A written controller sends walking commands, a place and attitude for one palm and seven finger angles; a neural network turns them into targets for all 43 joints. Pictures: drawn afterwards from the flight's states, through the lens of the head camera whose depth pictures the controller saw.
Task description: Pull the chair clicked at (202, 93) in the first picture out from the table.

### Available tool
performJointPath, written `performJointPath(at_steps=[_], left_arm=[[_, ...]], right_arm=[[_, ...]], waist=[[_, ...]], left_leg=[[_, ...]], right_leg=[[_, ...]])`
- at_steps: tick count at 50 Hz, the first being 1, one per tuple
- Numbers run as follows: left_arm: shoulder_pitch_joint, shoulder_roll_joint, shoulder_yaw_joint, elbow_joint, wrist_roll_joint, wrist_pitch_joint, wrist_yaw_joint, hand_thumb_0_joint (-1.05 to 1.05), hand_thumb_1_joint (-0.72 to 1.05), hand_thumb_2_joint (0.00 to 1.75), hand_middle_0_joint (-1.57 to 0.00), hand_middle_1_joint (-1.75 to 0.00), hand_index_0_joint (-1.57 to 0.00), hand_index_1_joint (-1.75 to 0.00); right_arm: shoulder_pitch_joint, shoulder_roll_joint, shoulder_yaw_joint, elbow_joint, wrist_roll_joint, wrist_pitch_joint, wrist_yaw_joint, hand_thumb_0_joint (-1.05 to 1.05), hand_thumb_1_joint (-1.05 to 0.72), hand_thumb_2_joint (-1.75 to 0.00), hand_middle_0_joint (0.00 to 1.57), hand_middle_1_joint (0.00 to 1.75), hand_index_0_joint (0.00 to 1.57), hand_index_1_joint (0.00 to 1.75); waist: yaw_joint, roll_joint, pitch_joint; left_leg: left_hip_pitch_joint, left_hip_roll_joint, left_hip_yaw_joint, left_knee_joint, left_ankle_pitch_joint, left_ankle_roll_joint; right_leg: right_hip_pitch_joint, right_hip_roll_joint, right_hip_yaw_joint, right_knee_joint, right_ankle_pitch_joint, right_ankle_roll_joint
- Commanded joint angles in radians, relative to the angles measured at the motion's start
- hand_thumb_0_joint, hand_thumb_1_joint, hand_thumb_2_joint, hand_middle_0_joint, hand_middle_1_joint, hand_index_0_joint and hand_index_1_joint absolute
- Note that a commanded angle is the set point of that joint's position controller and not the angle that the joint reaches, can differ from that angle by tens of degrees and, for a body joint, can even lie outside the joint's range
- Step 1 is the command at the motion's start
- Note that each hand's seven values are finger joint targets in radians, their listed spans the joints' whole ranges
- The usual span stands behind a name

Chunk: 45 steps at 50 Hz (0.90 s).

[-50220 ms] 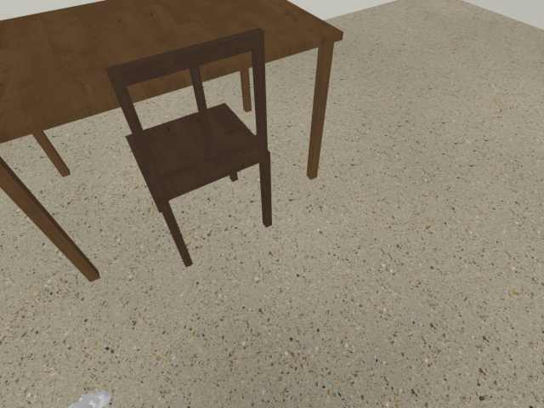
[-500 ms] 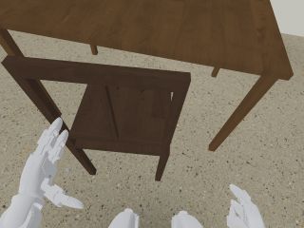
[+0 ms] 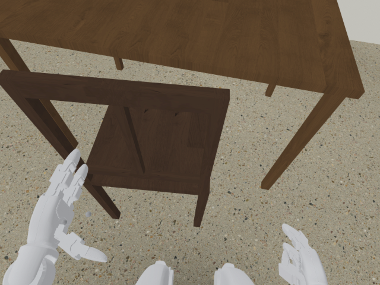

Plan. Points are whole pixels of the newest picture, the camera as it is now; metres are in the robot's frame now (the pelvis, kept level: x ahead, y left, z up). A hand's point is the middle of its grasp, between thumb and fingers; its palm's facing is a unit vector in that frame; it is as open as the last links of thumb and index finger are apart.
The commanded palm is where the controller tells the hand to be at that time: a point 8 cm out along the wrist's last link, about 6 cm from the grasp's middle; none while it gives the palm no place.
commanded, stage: aim the fingers beside a spindle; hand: left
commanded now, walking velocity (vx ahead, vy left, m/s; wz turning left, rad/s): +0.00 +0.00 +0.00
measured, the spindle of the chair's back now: (132, 144) +0.43 +0.17 -0.01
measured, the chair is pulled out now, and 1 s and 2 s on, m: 0.16 0.16 0.16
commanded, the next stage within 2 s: push the fingers through the gap in 1.94 s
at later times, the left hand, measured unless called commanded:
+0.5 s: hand (99, 210) +0.25 +0.19 +0.02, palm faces -0.03 -1.00 -0.04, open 16.9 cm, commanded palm +0.24 +0.24 +0.03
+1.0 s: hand (119, 205) +0.27 +0.16 +0.00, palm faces -0.06 -1.00 -0.03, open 16.9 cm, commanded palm +0.26 +0.22 +0.01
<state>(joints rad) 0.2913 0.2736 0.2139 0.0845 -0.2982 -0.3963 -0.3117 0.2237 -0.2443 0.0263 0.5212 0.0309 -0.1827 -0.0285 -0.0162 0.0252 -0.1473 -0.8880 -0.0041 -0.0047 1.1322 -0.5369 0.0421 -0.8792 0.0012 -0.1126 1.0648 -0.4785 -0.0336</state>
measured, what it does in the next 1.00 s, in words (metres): stands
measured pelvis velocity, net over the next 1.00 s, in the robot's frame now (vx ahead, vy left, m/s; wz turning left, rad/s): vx -0.01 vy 0.00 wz -0.01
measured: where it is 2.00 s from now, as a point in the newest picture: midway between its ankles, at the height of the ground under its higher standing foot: outside the picture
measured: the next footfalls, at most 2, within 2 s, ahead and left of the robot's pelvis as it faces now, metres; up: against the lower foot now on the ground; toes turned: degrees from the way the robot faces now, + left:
none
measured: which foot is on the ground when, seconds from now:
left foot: down 0.00-1.00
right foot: down 0.00-1.00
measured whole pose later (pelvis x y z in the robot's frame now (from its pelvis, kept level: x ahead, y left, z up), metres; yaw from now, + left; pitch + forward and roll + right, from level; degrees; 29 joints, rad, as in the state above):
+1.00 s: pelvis -0.01 +0.00 -0.03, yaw -1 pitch +21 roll -2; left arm 0.16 0.22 0.10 0.14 -0.21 -0.43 -0.19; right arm 0.20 -0.25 0.02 0.51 0.01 -0.11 0.00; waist -0.03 0.02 -0.17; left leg -1.05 -0.01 0.01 1.26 -0.58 0.05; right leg -1.05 -0.01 -0.10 1.21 -0.52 -0.03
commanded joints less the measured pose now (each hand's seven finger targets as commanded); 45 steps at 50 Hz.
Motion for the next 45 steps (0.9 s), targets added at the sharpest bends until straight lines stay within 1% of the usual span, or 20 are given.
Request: performJointPath(at_steps=[1,4,6,9,10,12,13,14,17,20,25,26,29,32,34,36,38,40,42,45], left_arm=[[-0.097,0.122,0.054,-0.183,-0.019,-0.079,-0.002,0.0,-0.5,0.3,-0.06,-0.08,-0.06,-0.08],[-0.103,0.151,0.078,-0.163,-0.015,-0.078,0.001,0.0,-0.5,0.3,-0.06,-0.08,-0.06,-0.08],[-0.096,0.127,0.053,-0.176,-0.013,-0.08,0.003,0.0,-0.5,0.3,-0.06,-0.08,-0.06,-0.08],[-0.098,0.159,0.091,-0.153,-0.012,-0.078,0.017,0.0,-0.5,0.3,-0.06,-0.08,-0.06,-0.08],[-0.108,0.149,0.086,-0.154,-0.013,-0.081,0.019,0.0,-0.5,0.3,-0.06,-0.08,-0.06,-0.08],[-0.096,0.155,0.102,-0.152,-0.016,-0.088,0.019,0.0,-0.5,0.3,-0.06,-0.08,-0.06,-0.08],[-0.092,0.139,0.083,-0.158,-0.017,-0.091,0.016,0.0,-0.5,0.3,-0.06,-0.08,-0.06,-0.08],[-0.08,0.159,0.103,-0.152,-0.016,-0.092,0.017,0.0,-0.5,0.3,-0.06,-0.08,-0.06,-0.08],[-0.11,0.121,0.059,-0.142,-0.016,-0.098,0.009,0.0,-0.5,0.3,-0.06,-0.08,-0.06,-0.08],[-0.123,0.139,0.081,-0.114,-0.018,-0.104,0.006,0.0,-0.5,0.3,-0.06,-0.08,-0.06,-0.08],[-0.188,0.137,0.054,-0.151,-0.01,-0.117,0.009,0.0,-0.5,0.3,-0.06,-0.08,-0.06,-0.08],[-0.172,0.106,0.024,-0.153,-0.009,-0.114,0.008,0.0,-0.5,0.3,-0.06,-0.08,-0.06,-0.08],[-0.153,0.12,0.032,-0.141,0.0,-0.105,0.026,0.0,-0.5,0.3,-0.06,-0.08,-0.06,-0.08],[-0.146,0.083,-0.005,-0.139,0.014,-0.095,0.046,0.0,-0.5,0.3,-0.06,-0.08,-0.06,-0.08],[-0.151,0.105,0.017,-0.119,0.025,-0.09,0.066,0.0,-0.5,0.3,-0.06,-0.08,-0.06,-0.08],[-0.19,0.081,-0.01,-0.151,0.035,-0.099,0.077,0.0,-0.5,0.3,-0.06,-0.08,-0.06,-0.08],[-0.189,0.065,-0.027,-0.154,0.037,-0.102,0.088,0.0,-0.5,0.3,-0.06,-0.08,-0.06,-0.08],[-0.206,0.083,-0.014,-0.145,0.046,-0.104,0.098,0.0,-0.5,0.3,-0.06,-0.08,-0.06,-0.08],[-0.247,0.059,-0.054,-0.157,0.058,-0.112,0.102,0.0,-0.5,0.3,-0.06,-0.08,-0.06,-0.08],[-0.221,0.062,-0.051,-0.159,0.064,-0.108,0.114,0.0,-0.5,0.3,-0.06,-0.08,-0.06,-0.08]], right_arm=[[-0.019,-0.146,-0.069,-0.132,0.006,-0.05,-0.014,0.0,-0.9,-0.9,0.2,0.3,0.2,0.3],[-0.019,-0.15,-0.071,-0.127,0.005,-0.05,-0.015,0.0,-0.9,-0.9,0.2,0.3,0.2,0.3],[-0.022,-0.145,-0.071,-0.135,0.006,-0.049,-0.012,0.0,-0.9,-0.9,0.2,0.3,0.2,0.3],[-0.021,-0.146,-0.073,-0.126,0.002,-0.042,-0.013,0.0,-0.9,-0.9,0.2,0.3,0.2,0.3],[-0.02,-0.145,-0.072,-0.128,0.002,-0.039,-0.012,0.0,-0.9,-0.9,0.2,0.3,0.2,0.3],[-0.023,-0.142,-0.077,-0.127,0.003,-0.036,-0.011,0.0,-0.9,-0.9,0.2,0.3,0.2,0.3],[-0.028,-0.139,-0.075,-0.129,0.003,-0.036,-0.009,0.0,-0.9,-0.9,0.2,0.3,0.2,0.3],[-0.028,-0.14,-0.077,-0.126,0.003,-0.034,-0.009,0.0,-0.9,-0.9,0.2,0.3,0.2,0.3],[-0.028,-0.142,-0.076,-0.124,0.004,-0.033,-0.007,0.0,-0.9,-0.9,0.2,0.3,0.2,0.3],[-0.025,-0.146,-0.076,-0.12,0.004,-0.032,-0.009,0.0,-0.9,-0.9,0.2,0.3,0.2,0.3],[-0.02,-0.153,-0.076,-0.116,0.001,-0.039,-0.011,0.0,-0.9,-0.9,0.2,0.3,0.2,0.3],[-0.021,-0.149,-0.075,-0.119,-0.001,-0.041,-0.008,0.0,-0.9,-0.9,0.2,0.3,0.2,0.3],[-0.02,-0.153,-0.076,-0.12,-0.001,-0.035,-0.006,0.0,-0.9,-0.9,0.2,0.3,0.2,0.3],[-0.022,-0.148,-0.075,-0.131,-0.003,-0.025,0.001,0.0,-0.9,-0.9,0.2,0.3,0.2,0.3],[-0.024,-0.153,-0.076,-0.129,-0.006,-0.014,0.001,0.0,-0.9,-0.9,0.2,0.3,0.2,0.3],[-0.028,-0.149,-0.074,-0.138,-0.006,-0.009,0.005,0.0,-0.9,-0.9,0.2,0.3,0.2,0.3],[-0.027,-0.148,-0.075,-0.141,-0.008,-0.005,0.007,0.0,-0.9,-0.9,0.2,0.3,0.2,0.3],[-0.025,-0.15,-0.075,-0.139,-0.01,0.003,0.007,0.0,-0.9,-0.9,0.2,0.3,0.2,0.3],[-0.031,-0.149,-0.073,-0.138,-0.01,0.006,0.009,0.0,-0.9,-0.9,0.2,0.3,0.2,0.3],[-0.026,-0.15,-0.075,-0.142,-0.012,0.015,0.011,0.0,-0.9,-0.9,0.2,0.3,0.2,0.3]], waist=[[-0.017,0.037,-0.227],[-0.011,0.028,-0.236],[-0.008,0.043,-0.251],[-0.006,0.009,-0.259],[-0.007,-0.002,-0.269],[0.0,0.009,-0.282],[0.0,0.029,-0.281],[0.003,0.023,-0.284],[-0.016,0.014,-0.26],[-0.015,-0.002,-0.254],[-0.021,0.043,-0.296],[-0.019,0.051,-0.306],[-0.014,0.029,-0.305],[-0.013,0.033,-0.293],[-0.012,0.0,-0.285],[-0.011,0.031,-0.307],[-0.013,0.029,-0.31],[-0.015,0.01,-0.322],[-0.022,0.04,-0.312],[-0.015,0.028,-0.347]], left_leg=[[0.121,0.002,-0.049,-0.165,0.278,-0.022],[0.099,0.001,-0.046,-0.154,0.273,-0.02],[0.108,0.0,-0.043,-0.154,0.283,-0.02],[0.075,0.001,-0.039,-0.137,0.287,-0.016],[0.071,-0.001,-0.037,-0.135,0.293,-0.015],[0.062,-0.002,-0.029,-0.128,0.295,-0.017],[0.063,-0.003,-0.026,-0.126,0.296,-0.017],[0.055,-0.001,-0.029,-0.123,0.306,-0.016],[0.05,0.0,-0.031,-0.116,0.281,-0.015],[0.022,0.0,-0.031,-0.106,0.254,-0.013],[0.055,0.004,-0.042,-0.097,0.282,-0.014],[0.067,0.003,-0.043,-0.098,0.286,-0.015],[0.054,0.005,-0.048,-0.096,0.304,-0.016],[0.057,0.004,-0.05,-0.101,0.286,-0.021],[0.032,0.005,-0.052,-0.094,0.273,-0.019],[0.044,0.004,-0.052,-0.09,0.276,-0.021],[0.048,0.004,-0.053,-0.085,0.271,-0.022],[0.032,0.005,-0.053,-0.075,0.262,-0.02],[0.043,0.006,-0.062,-0.077,0.257,-0.025],[0.048,0.008,-0.063,-0.069,0.287,-0.025]], right_leg=[[0.179,0.005,0.063,-0.126,0.182,0.006],[0.187,0.004,0.071,-0.124,0.179,0.005],[0.19,0.001,0.073,-0.119,0.192,0.006],[0.207,0.002,0.082,-0.113,0.208,0.008],[0.216,0.001,0.084,-0.108,0.224,0.011],[0.23,-0.002,0.092,-0.105,0.232,0.012],[0.228,-0.003,0.095,-0.104,0.236,0.011],[0.233,-0.002,0.095,-0.1,0.243,0.008],[0.19,-0.001,0.091,-0.097,0.217,0.013],[0.183,-0.001,0.1,-0.097,0.185,0.012],[0.142,0.0,0.085,-0.067,0.198,0.008],[0.138,-0.001,0.082,-0.064,0.199,0.008],[0.135,0.001,0.075,-0.052,0.212,0.006],[0.106,0.0,0.065,-0.045,0.188,0.006],[0.099,0.003,0.065,-0.039,0.177,0.005],[0.088,0.0,0.065,-0.024,0.178,0.004],[0.077,0.0,0.064,-0.024,0.171,0.003],[0.074,0.002,0.068,-0.017,0.166,0.005],[0.044,0.001,0.062,-0.008,0.151,0.001],[0.052,0.001,0.062,0.004,0.174,0.0]])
